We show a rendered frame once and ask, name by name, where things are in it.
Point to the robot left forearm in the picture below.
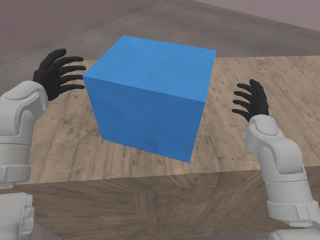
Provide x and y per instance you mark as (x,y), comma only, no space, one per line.
(20,108)

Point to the carton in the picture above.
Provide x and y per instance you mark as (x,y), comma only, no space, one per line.
(150,95)

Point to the right robot upper arm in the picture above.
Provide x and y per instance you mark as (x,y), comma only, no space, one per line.
(295,234)

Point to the robot right hand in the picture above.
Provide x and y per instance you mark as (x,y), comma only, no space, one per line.
(258,100)

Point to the pedestal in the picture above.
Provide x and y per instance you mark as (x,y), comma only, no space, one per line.
(88,188)

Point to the left robot upper arm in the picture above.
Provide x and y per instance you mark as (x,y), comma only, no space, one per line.
(16,216)

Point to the robot right forearm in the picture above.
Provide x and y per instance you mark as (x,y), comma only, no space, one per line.
(281,162)

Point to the robot left hand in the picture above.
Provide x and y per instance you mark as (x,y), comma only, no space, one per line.
(50,71)

